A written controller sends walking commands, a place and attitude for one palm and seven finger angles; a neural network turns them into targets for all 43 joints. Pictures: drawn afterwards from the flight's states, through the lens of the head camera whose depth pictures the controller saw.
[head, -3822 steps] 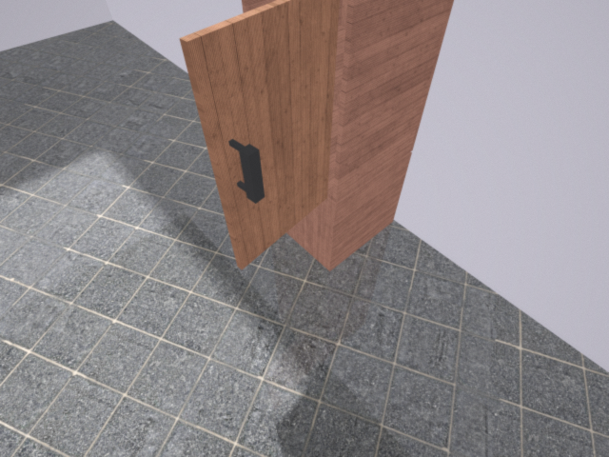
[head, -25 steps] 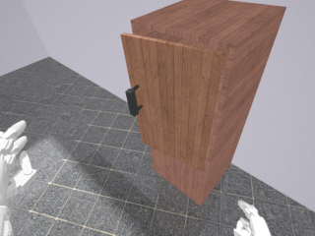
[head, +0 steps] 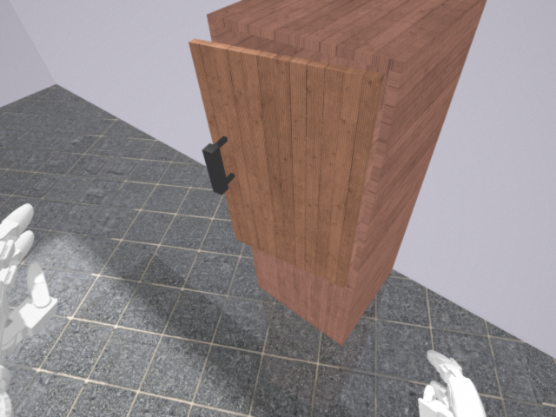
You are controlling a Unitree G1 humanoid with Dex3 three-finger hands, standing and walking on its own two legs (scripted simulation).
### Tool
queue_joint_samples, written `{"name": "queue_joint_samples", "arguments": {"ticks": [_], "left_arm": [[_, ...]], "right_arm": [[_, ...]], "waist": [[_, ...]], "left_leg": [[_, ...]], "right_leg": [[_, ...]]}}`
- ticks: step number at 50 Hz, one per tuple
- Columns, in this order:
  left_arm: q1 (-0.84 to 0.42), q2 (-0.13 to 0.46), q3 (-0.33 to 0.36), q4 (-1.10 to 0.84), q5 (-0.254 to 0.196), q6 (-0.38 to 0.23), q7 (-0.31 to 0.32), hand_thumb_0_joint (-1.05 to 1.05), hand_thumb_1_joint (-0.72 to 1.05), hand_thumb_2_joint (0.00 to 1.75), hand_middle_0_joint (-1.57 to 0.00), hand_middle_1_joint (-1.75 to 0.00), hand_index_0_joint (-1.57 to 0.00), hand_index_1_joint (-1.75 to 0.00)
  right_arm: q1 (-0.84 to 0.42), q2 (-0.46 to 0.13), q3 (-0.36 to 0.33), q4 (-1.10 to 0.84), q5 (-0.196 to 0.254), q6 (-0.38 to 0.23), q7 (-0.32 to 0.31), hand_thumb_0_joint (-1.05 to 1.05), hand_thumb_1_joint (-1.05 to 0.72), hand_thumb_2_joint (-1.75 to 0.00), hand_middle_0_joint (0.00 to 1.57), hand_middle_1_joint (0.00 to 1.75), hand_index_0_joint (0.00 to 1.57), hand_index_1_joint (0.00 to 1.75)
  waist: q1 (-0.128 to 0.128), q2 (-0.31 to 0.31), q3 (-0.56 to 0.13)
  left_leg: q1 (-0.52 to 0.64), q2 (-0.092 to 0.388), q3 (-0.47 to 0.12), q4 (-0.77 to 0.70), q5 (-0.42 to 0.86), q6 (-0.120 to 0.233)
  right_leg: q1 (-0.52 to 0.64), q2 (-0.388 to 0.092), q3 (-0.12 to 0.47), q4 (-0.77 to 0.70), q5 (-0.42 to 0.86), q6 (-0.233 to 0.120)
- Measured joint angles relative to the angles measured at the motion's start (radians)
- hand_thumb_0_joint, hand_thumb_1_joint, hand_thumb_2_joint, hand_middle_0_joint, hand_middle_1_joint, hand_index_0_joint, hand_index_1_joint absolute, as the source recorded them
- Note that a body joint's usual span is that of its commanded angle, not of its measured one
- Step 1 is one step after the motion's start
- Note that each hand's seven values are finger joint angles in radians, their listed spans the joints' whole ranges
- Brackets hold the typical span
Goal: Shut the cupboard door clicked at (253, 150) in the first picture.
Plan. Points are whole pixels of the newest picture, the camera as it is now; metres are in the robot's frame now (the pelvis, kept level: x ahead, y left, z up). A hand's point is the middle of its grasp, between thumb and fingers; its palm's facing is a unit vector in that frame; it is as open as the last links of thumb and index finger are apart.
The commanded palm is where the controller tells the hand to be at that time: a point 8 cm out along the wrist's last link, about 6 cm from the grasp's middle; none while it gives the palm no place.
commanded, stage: step back with the hand held close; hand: left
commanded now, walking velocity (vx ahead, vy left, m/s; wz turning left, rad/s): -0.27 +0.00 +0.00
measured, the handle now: (221, 164) +0.63 +0.20 -0.01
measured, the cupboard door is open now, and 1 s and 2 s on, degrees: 9 9 9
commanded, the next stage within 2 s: stop stepping back and stand still in 0.98 s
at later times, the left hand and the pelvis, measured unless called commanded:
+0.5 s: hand out of the picture +0.12 +0.32 +0.15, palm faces +0.44 -0.76 -0.47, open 7.4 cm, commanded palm +0.05 +0.35 +0.18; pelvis -0.08 +0.04 -0.01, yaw +2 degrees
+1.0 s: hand out of the picture +0.02 +0.34 +0.17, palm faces +0.46 -0.77 -0.43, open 7.4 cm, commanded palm -0.06 +0.37 +0.18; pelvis -0.18 +0.06 -0.02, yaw +3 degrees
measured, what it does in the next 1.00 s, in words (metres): walks backwards: right foot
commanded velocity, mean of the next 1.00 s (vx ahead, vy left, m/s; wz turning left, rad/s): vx -0.32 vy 0.00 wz -0.02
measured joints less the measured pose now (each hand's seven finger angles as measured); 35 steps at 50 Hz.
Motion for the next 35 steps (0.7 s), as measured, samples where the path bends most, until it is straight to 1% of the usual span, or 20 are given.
{"name": "queue_joint_samples", "arguments": {"ticks": [3,5,10,13,15,18,20,23,26,28,30,32,35], "left_arm": [[0.032,0.003,-0.01,-0.041,-0.001,0.009,0.004,0.01,0.89,0.9,-0.21,-0.3,-0.22,-0.3],[0.052,0.019,-0.007,-0.073,-0.003,0.014,0.007,0.02,0.89,0.9,-0.21,-0.3,-0.22,-0.3],[0.068,0.08,0.032,-0.115,-0.011,0.006,0.016,0.02,0.89,0.9,-0.22,-0.3,-0.22,-0.3],[0.067,0.099,0.054,-0.108,-0.015,-0.002,0.024,0.01,0.89,0.9,-0.21,-0.3,-0.22,-0.3],[0.067,0.098,0.059,-0.099,-0.015,-0.007,0.029,0.01,0.89,0.9,-0.21,-0.3,-0.22,-0.3],[0.07,0.081,0.053,-0.09,-0.009,-0.014,0.035,0.01,0.89,0.9,-0.21,-0.3,-0.22,-0.3],[0.07,0.066,0.047,-0.088,0.002,-0.022,0.036,0.01,0.89,0.9,-0.21,-0.3,-0.22,-0.3],[0.054,0.05,0.041,-0.092,0.024,-0.034,0.038,0.01,0.89,0.9,-0.21,-0.3,-0.22,-0.3],[0.037,0.045,0.053,-0.112,0.038,-0.049,0.037,0.02,0.89,0.9,-0.21,-0.3,-0.22,-0.3],[0.037,0.046,0.072,-0.137,0.034,-0.068,0.038,0.02,0.89,0.9,-0.21,-0.3,-0.22,-0.3],[0.047,0.042,0.084,-0.16,0.023,-0.086,0.041,0.02,0.89,0.9,-0.21,-0.3,-0.22,-0.3],[0.067,0.048,0.085,-0.183,0.01,-0.101,0.046,0.02,0.89,0.9,-0.21,-0.3,-0.22,-0.3],[0.09,0.058,0.07,-0.196,0.005,-0.116,0.051,0.01,0.89,0.9,-0.21,-0.3,-0.22,-0.3]], "right_arm": [[-0.001,-0.006,-0.009,-0.019,0.002,0.024,-0.009,0.01,-0.9,-0.9,0.2,0.3,0.2,0.3],[-0.003,-0.006,-0.013,-0.034,0.002,0.038,-0.015,0.01,-0.9,-0.9,0.2,0.3,0.2,0.3],[-0.006,0.007,-0.011,-0.066,0.004,0.064,-0.021,0.01,-0.9,-0.9,0.2,0.3,0.2,0.3],[-0.004,0.017,-0.004,-0.076,0.006,0.068,-0.018,0.01,-0.9,-0.9,0.2,0.3,0.2,0.3],[0.001,0.021,0.001,-0.078,0.006,0.065,-0.017,0.01,-0.9,-0.9,0.2,0.3,0.2,0.3],[0.014,0.024,0.008,-0.079,0.006,0.054,-0.016,0.01,-0.9,-0.9,0.2,0.3,0.2,0.3],[0.026,0.025,0.013,-0.078,0.003,0.042,-0.018,0.01,-0.9,-0.9,0.2,0.3,0.2,0.3],[0.049,0.028,0.014,-0.075,-0.004,0.021,-0.021,0.01,-0.9,-0.9,0.2,0.3,0.2,0.3],[0.067,0.031,0.014,-0.061,-0.012,0.002,-0.018,0.01,-0.9,-0.9,0.2,0.3,0.2,0.3],[0.062,0.032,0.014,-0.053,-0.016,-0.012,-0.012,0.01,-0.9,-0.9,0.2,0.3,0.2,0.3],[0.043,0.031,0.012,-0.038,-0.019,-0.025,-0.006,0.01,-0.9,-0.9,0.2,0.3,0.2,0.3],[0.033,0.035,0.012,-0.025,-0.017,-0.037,0.001,0.01,-0.9,-0.9,0.2,0.3,0.2,0.3],[0.03,0.041,0.011,-0.004,-0.017,-0.045,0.005,0.01,-0.9,-0.89,0.2,0.3,0.2,0.3]], "waist": [[-0.008,-0.014,0.008],[-0.014,-0.019,0.011],[-0.031,-0.034,0.007],[-0.038,-0.042,0.0],[-0.041,-0.047,-0.005],[-0.043,-0.054,-0.009],[-0.044,-0.059,-0.007],[-0.051,-0.066,0.0],[-0.047,-0.069,-0.003],[-0.039,-0.071,0.001],[-0.031,-0.056,0.023],[-0.02,-0.052,0.034],[-0.009,-0.052,0.026]], "left_leg": [[-0.007,-0.016,0.019,-0.012,0.012,0.013],[-0.013,-0.023,0.029,-0.012,0.016,0.023],[-0.036,-0.032,0.044,-0.003,0.028,0.038],[-0.054,-0.034,0.049,0.003,0.041,0.046],[-0.066,-0.034,0.051,0.006,0.05,0.052],[-0.089,-0.036,0.05,0.014,0.065,0.062],[-0.106,-0.039,0.043,0.024,0.073,0.069],[-0.141,-0.048,0.022,0.046,0.082,0.076],[-0.191,-0.048,0.011,0.066,0.094,0.077],[-0.226,-0.046,0.014,0.074,0.104,0.073],[-0.239,-0.035,0.007,0.068,0.119,0.065],[-0.238,-0.028,0.008,0.057,0.125,0.054],[-0.233,-0.017,0.018,0.065,0.102,0.037]], "right_leg": [[-0.028,-0.019,0.016,0.025,-0.005,0.015],[-0.042,-0.026,0.025,0.037,-0.004,0.022],[-0.074,-0.038,0.038,0.06,0.005,0.035],[-0.093,-0.04,0.042,0.066,0.019,0.042],[-0.105,-0.041,0.043,0.067,0.031,0.047],[-0.125,-0.044,0.04,0.074,0.046,0.053],[-0.14,-0.042,0.039,0.086,0.046,0.057],[-0.151,-0.025,0.05,0.145,0.024,0.057],[-0.132,-0.007,0.052,0.179,-0.045,0.05],[-0.123,-0.001,0.058,0.161,-0.084,0.035],[-0.137,0.009,0.052,0.154,-0.057,0.03],[-0.141,0.014,0.052,0.146,-0.027,0.031],[-0.135,0.021,0.062,0.139,-0.012,0.035]]}}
